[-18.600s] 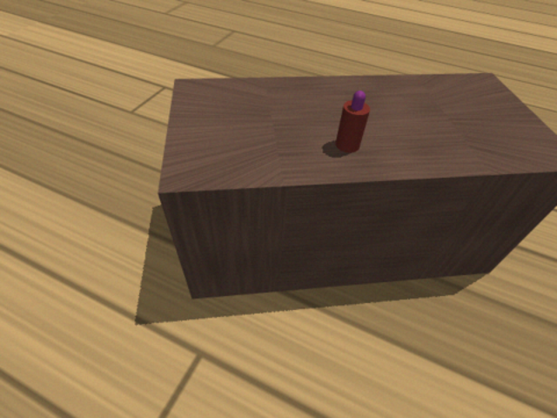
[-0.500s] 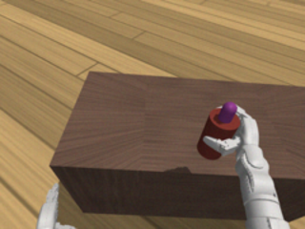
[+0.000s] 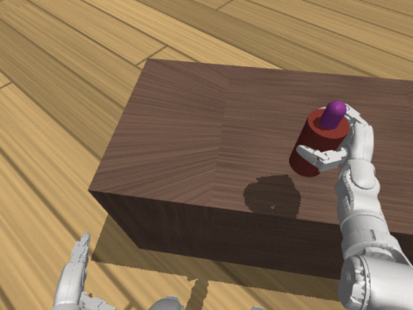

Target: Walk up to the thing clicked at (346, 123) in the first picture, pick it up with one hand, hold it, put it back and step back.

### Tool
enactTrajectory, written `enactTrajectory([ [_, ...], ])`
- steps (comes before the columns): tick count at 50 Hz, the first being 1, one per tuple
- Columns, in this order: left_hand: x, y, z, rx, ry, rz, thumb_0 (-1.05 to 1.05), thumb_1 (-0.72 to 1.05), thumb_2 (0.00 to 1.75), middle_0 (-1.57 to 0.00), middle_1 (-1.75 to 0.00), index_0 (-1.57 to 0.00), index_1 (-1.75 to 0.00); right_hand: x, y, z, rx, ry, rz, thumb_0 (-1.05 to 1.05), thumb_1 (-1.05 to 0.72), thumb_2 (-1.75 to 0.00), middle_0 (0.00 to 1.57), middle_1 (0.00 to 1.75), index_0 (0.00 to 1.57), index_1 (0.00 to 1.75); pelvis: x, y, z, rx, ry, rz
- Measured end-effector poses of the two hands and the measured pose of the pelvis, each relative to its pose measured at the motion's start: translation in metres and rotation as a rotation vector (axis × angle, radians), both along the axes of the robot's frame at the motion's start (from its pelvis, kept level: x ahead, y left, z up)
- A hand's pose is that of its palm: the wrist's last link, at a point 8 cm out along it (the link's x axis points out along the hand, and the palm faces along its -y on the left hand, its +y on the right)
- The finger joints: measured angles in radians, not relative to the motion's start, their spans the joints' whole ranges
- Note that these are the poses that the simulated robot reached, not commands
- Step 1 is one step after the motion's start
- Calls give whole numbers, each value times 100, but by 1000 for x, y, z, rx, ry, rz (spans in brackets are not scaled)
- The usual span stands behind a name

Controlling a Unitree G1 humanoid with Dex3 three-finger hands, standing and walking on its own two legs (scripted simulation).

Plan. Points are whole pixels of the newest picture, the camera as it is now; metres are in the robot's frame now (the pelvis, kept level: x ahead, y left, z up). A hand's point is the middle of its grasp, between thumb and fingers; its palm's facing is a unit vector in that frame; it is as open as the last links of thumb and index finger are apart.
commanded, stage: crouch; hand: right
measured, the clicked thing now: (320, 137) +0.45 -0.17 +0.07
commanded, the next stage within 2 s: lower in 0.44 s
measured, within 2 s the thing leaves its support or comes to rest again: rests again in 1.38 s
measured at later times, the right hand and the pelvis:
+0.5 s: hand (317, 137) +0.49 -0.19 +0.02, palm faces +0.16 +0.99 -0.01, open 10.6 cm; pelvis +0.01 -0.01 -0.02, yaw +0 degrees
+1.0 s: hand (310, 148) +0.50 -0.19 -0.03, palm faces +0.17 +0.98 -0.01, open 10.6 cm; pelvis -0.01 +0.00 -0.06, yaw +0 degrees
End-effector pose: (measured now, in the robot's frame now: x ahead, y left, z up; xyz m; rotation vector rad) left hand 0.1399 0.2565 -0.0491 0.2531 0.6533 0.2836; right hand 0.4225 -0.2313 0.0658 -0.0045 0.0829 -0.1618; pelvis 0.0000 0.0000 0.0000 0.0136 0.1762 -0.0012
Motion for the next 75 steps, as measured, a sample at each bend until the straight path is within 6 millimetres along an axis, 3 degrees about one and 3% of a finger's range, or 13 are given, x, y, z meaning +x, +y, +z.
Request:
enactTrajectory([
  [20, 7, 5, 6, 73, -12, -23, -1, -53, 6, -6, -5, -6, -5, 30, -8, -34, 1, -3, -1, -2, 55, -106, 72, 110, 75, 113, 9, -6, -21, 16, 98, 2],
  [32, 9, 9, 3, 79, -16, -35, -1, -54, 6, -6, -4, -6, -5, 35, -9, -44, 3, 6, -8, -2, 55, -106, 72, 110, 75, 113, 8, -3, -30, 19, 123, 0],
  [37, 10, 4, 2, 85, -31, -57, -1, -54, 6, -6, -4, -6, -5, 36, -7, -59, 4, 16, 5, -2, 55, -105, 72, 110, 75, 113, 4, -1, -37, 19, 143, -2],
  [42, 5, 0, 2, 98, -36, -71, -1, -53, 5, -6, -4, -6, -5, 37, -8, -77, 9, 23, 2, -2, 55, -105, 72, 110, 75, 113, 0, -1, -45, 22, 162, -3],
  [52, -9, 13, -2, 172, 10, -54, -1, -53, 6, -6, -4, -6, -5, 44, -11, -98, 6, 12, -9, -2, 55, -105, 72, 110, 75, 113, -7, -4, -60, 34, 199, 0],
  [64, -9, 4, -2, 172, -28, -65, -1, -53, 5, -6, -4, -6, -4, 47, -8, -114, 10, 21, -12, -2, 55, -106, 72, 111, 75, 113, -12, -5, -70, 43, 220, -1],
  [75, -13, 9, -4, 208, -6, -61, -1, -53, 5, -6, -4, -6, -4, 55, -10, -123, 5, 1, -12, -2, 56, -106, 72, 110, 75, 113, -13, -6, -79, 49, 243, 1],
])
